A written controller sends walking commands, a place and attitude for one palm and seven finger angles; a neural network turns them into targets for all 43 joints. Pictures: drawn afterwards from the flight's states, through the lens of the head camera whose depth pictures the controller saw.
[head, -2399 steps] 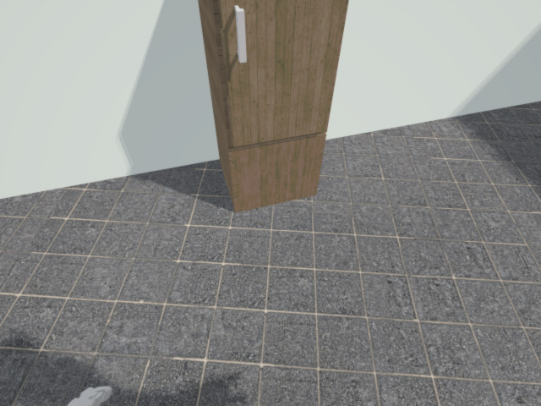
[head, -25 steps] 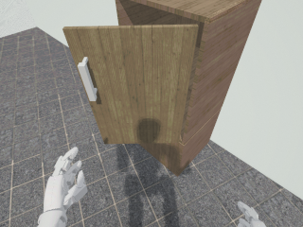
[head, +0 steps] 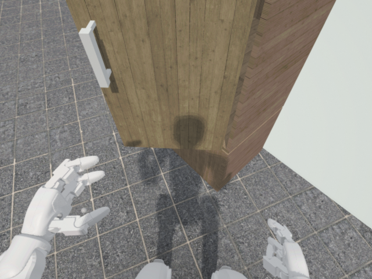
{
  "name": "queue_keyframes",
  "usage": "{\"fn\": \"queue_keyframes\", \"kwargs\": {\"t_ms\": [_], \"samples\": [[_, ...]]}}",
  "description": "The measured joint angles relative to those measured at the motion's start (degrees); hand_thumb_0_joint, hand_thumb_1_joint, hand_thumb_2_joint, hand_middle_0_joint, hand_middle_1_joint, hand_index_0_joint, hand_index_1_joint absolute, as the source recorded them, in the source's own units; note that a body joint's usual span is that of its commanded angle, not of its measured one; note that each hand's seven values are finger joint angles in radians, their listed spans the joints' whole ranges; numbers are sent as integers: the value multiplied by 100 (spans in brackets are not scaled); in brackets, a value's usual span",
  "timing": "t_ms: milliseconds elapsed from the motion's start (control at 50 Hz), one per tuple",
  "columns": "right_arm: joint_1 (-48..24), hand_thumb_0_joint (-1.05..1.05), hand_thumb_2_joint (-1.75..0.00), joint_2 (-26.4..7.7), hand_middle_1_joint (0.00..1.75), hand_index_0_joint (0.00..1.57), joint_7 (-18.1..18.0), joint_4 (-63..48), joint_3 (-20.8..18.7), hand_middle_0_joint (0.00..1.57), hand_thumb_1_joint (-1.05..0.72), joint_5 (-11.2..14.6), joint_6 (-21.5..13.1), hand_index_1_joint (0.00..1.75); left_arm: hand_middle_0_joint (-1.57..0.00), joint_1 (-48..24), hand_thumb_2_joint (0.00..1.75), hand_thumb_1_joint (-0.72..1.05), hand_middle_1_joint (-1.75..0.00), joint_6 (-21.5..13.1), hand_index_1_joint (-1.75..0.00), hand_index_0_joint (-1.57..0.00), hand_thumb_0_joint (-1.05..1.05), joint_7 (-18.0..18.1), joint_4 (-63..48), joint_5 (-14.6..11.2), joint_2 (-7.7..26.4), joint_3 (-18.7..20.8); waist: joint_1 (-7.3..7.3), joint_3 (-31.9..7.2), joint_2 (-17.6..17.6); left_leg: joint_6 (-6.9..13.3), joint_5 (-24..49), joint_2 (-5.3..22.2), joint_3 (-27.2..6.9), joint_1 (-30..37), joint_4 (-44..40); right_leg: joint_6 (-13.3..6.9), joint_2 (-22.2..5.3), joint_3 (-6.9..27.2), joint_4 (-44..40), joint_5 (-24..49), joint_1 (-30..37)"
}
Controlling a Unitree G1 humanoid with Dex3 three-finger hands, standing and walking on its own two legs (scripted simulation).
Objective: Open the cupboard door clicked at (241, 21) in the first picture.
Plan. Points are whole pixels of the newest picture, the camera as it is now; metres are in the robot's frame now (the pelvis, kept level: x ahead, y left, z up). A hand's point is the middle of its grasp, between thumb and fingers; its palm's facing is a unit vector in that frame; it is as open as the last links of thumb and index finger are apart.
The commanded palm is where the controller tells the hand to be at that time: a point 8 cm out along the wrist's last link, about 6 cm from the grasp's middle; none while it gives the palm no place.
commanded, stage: raise the hand with hooked fingers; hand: left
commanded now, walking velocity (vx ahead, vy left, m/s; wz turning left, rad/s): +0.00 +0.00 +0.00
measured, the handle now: (98, 55) +0.57 +0.25 +0.15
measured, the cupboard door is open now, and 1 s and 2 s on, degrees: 45 45 45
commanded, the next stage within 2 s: move the hooked fingers beside the handle in 1.36 s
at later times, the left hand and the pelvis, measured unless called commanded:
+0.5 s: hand (32, 171) +0.26 +0.28 +0.14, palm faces +0.08 -1.00 -0.05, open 13.3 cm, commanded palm +0.23 +0.32 +0.13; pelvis +0.01 +0.03 +0.04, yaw -1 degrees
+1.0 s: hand (19, 131) +0.32 +0.31 +0.17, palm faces +0.03 -1.00 -0.04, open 14.0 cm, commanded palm +0.28 +0.35 +0.17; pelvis +0.02 +0.04 +0.05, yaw -1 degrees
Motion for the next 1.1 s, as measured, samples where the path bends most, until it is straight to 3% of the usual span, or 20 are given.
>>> {"fn": "queue_keyframes", "kwargs": {"t_ms": [40, 80, 180, 240, 340, 480, 600, 680, 820, 940, 1020, 1100], "samples": [[193, 1, -90, 23, 30, 21, -42, -17, -7, 21, -90, 23, 64, 30, -25, 34, 60, 19, -76, 425, -76, -25, 1, 86, 106, -140, 66, 161, -126, -10, -27, 1, 19, -4, 112, 240, -274, 35, 5, 115, -209, 90, 168], [399, 1, -90, -13, 30, 21, -57, -34, -80, 21, -90, 19, 54, 30, -26, 179, 58, 15, -79, 566, -79, -26, 0, 353, 38, -244, 28, 380, -191, -29, -47, 12, 83, -1, 195, 461, -523, 44, 21, 201, -421, 179, 344], [739, 1, -90, -270, 30, 21, -29, 62, -339, 21, -90, -2, -82, 30, -26, 463, 53, 3, -86, 102, -86, -26, 0, 874, -292, -214, -142, 676, -146, -76, -80, 65, 210, -48, 257, 771, -870, 93, -5, 268, -737, 302, 632], [734, 1, -90, -482, 30, 20, -50, 135, -388, 21, -90, 22, -164, 30, -26, 332, 50, -4, -91, -79, -91, -26, 0, 750, -135, -140, -143, 571, -96, -36, -57, 106, 245, -89, 214, 788, -886, 126, -42, 225, -794, 335, 692], [523, 1, -90, -599, 30, 20, -174, 157, -361, 21, -90, 67, -267, 30, -27, -68, 45, -16, -98, 167, -98, -27, 0, 395, 282, -27, -3, 327, -52, 81, -76, 162, 323, -117, 222, 960, -1008, 171, -60, 234, -956, 440, 884], [333, 1, -90, -390, 30, 20, -199, 34, -169, 20, -90, 67, -358, 30, -29, -712, 38, -32, -109, 294, -109, -29, -1, 536, 419, -129, 198, 642, -6, 111, -152, 194, 432, -137, 243, 1449, -1338, 208, -56, 263, -1325, 585, 1385], [281, 1, -90, -341, 30, 21, -192, -62, 20, 21, -90, 103, -309, 30, -29, -1268, 33, -43, -116, 950, -116, -29, -1, 314, 859, -59, 373, 677, 83, 122, -29, 252, 545, -207, 243, 1725, -1607, 273, -108, 267, -1601, 699, 1677], [268, 1, -90, -324, 30, 21, -225, -72, 97, 21, -90, 89, -262, 30, -30, -1518, 31, -47, -118, 1294, -118, -30, -1, 211, 1053, 34, 445, 682, 114, 230, -20, 277, 620, -235, 256, 1853, -1758, 295, -127, 282, -1742, 771, 1800], [370, 1, -90, -312, 30, 21, -258, 94, 141, 21, -90, 57, -246, 30, -30, -1989, 30, -49, -120, 1181, -120, -30, -1, 264, 1136, 85, 571, 971, 135, 333, -90, 273, 711, -250, 258, 2085, -2016, 301, -124, 291, -1998, 865, 2028], [436, 1, -90, -417, 30, 21, -299, 178, 95, 21, -90, 109, -172, 30, -30, -2425, 30, -50, -120, 1518, -120, -30, -1, -6, 1640, 42, 821, 1063, 66, 295, -33, 278, 764, -261, 264, 2201, -2188, 310, -124, 302, -2162, 916, 2138], [468, 1, -90, -484, 30, 21, -250, 117, 14, 21, -90, 104, -131, 30, -30, -2331, 30, -50, -120, 1658, -120, -30, -1, -78, 1693, 38, 805, 1050, 16, 259, -19, 277, 791, -256, 320, 2210, -2276, 311, -116, 361, -2203, 940, 2104], [499, 1, -90, -502, 30, 21, -205, 77, -48, 21, -90, 73, -116, 30, -30, -2137, 30, -50, -120, 1525, -120, -30, -1, 28, 1497, 65, 650, 1043, 20, 280, -56, 259, 796, -237, 357, 2245, -2321, 296, -96, 400, -2215, 942, 2109]]}}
